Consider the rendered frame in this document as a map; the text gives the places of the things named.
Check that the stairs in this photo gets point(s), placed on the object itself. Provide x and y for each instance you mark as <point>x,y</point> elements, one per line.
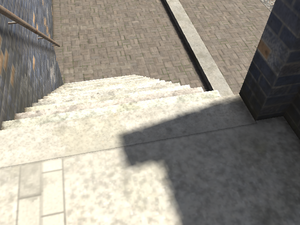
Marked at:
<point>76,100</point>

